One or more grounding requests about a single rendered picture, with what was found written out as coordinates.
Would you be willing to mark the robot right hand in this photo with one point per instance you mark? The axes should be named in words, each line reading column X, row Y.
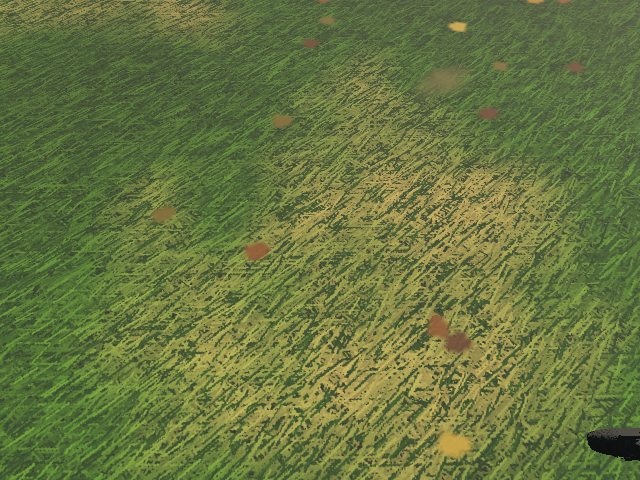
column 622, row 442

